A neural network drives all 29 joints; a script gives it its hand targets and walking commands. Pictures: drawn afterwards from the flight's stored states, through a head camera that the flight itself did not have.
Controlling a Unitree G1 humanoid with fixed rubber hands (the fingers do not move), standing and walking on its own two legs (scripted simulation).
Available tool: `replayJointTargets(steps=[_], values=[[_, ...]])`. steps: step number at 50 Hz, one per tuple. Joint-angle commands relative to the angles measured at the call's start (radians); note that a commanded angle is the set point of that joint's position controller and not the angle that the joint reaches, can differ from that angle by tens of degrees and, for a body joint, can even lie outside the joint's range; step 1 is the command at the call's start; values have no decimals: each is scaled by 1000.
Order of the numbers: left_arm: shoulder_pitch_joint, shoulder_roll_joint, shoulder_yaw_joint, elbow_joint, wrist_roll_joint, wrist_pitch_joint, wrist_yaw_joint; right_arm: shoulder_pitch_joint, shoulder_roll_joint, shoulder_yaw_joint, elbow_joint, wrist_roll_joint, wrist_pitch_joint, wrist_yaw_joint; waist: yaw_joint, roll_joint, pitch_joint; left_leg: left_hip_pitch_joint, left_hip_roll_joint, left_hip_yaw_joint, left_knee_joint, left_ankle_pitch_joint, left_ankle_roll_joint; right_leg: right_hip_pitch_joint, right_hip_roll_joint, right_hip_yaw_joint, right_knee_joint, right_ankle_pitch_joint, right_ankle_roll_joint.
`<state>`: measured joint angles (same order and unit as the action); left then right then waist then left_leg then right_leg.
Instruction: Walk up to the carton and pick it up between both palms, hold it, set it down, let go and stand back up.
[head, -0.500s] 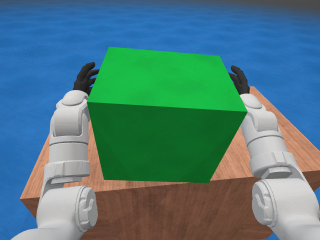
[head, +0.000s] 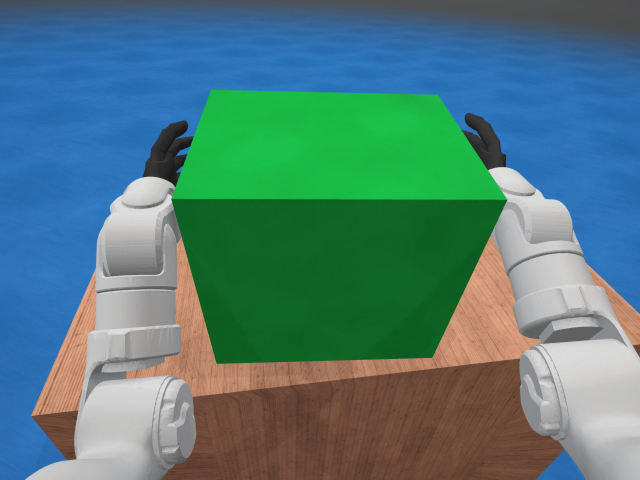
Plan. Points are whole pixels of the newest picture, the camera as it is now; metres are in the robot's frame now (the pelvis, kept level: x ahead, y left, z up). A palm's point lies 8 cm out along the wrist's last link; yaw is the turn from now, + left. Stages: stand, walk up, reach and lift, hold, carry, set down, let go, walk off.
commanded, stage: reach and lift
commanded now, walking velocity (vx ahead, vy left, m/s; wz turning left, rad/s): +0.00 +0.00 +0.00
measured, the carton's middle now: (326, 229) +0.37 +0.00 +0.19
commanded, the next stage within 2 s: hold in 0.42 s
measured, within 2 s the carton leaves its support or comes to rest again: neither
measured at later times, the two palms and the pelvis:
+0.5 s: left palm (157, 164) +0.36 +0.18 +0.28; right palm (493, 153) +0.38 -0.19 +0.29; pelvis +0.00 -0.01 +0.00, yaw +0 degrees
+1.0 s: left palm (155, 152) +0.35 +0.18 +0.30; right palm (506, 142) +0.37 -0.19 +0.31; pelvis -0.01 +0.00 +0.00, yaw -1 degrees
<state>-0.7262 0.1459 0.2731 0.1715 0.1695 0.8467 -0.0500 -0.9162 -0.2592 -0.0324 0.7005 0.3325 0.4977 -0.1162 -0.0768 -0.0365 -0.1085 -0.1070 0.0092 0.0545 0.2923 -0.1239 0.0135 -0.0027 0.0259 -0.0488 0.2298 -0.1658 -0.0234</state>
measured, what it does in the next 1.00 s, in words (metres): stands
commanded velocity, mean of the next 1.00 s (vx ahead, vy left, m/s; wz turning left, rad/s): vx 0.00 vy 0.00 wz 0.00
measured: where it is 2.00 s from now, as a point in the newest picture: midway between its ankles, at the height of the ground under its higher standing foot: outside the picture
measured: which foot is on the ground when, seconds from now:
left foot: down 0.00-1.00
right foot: down 0.00-1.00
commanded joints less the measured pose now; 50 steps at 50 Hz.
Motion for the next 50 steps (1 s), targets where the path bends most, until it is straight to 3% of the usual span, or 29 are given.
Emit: replayJointTargets(steps=[1,11,17,22,27,38,47,50], values=[[-639,-438,-316,-138,-164,-47,-151,-641,469,244,-298,136,-3,162,0,65,-326,223,-11,-55,20,262,-38,-21,22,40,-9,272,43],[-707,-411,-257,-34,-162,-56,-165,-740,511,250,-288,129,11,158,35,-12,-321,147,-21,-42,-2,126,6,-23,9,62,-9,234,56],[-764,-415,-265,27,-166,-62,-168,-757,515,209,-200,115,19,151,15,26,-302,132,-19,-41,-3,80,1,-46,1,73,-15,191,49],[-799,-418,-285,27,-178,-56,-170,-758,499,192,-152,134,31,144,-5,73,-314,141,-13,-55,11,133,-16,-43,4,72,-10,221,40],[-793,-406,-271,41,-177,-43,-175,-767,472,188,-143,155,46,138,-8,79,-316,139,-11,-58,15,164,-27,-33,8,67,-8,235,39],[-823,-422,-299,-67,-218,-26,-145,-810,456,227,-229,224,61,154,18,77,-406,191,-2,-70,43,273,-40,-52,37,56,-2,258,28],[-860,-391,-253,29,-206,4,-154,-855,458,192,-141,190,96,164,30,33,-320,103,-3,-63,2,96,-10,-90,18,78,-25,121,32],[-896,-396,-252,85,-208,5,-161,-891,458,167,-111,173,99,164,24,44,-308,76,-1,-63,-4,48,-10,-105,10,86,-33,76,27]])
